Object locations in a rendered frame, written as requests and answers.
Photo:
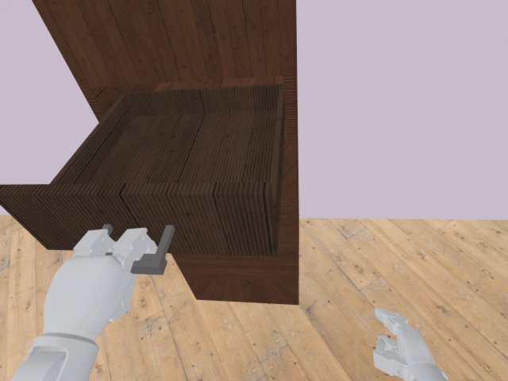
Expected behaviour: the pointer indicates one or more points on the robot left forearm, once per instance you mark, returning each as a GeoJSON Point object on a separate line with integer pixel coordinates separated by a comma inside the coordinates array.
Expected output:
{"type": "Point", "coordinates": [58, 357]}

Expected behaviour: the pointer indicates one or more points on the handle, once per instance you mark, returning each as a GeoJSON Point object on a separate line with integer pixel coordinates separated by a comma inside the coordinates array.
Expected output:
{"type": "Point", "coordinates": [151, 264]}

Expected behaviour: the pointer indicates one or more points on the drawer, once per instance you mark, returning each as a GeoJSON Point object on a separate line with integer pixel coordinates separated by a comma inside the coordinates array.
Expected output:
{"type": "Point", "coordinates": [208, 161]}

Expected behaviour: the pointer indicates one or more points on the cabinet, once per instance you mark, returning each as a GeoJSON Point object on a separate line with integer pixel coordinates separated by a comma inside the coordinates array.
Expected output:
{"type": "Point", "coordinates": [116, 46]}

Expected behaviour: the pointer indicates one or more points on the robot right forearm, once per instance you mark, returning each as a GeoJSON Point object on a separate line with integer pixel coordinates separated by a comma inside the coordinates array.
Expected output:
{"type": "Point", "coordinates": [426, 372]}

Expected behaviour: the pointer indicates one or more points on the robot left hand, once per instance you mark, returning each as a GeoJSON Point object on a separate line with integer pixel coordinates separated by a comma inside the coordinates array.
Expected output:
{"type": "Point", "coordinates": [90, 289]}

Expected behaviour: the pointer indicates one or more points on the robot right hand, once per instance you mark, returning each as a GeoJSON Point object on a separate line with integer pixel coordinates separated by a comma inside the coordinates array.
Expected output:
{"type": "Point", "coordinates": [395, 358]}

